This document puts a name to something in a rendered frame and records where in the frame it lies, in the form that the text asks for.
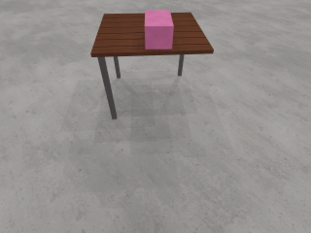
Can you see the carton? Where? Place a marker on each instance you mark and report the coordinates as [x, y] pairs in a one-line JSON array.
[[159, 29]]

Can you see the table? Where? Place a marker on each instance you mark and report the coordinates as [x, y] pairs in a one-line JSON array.
[[124, 35]]

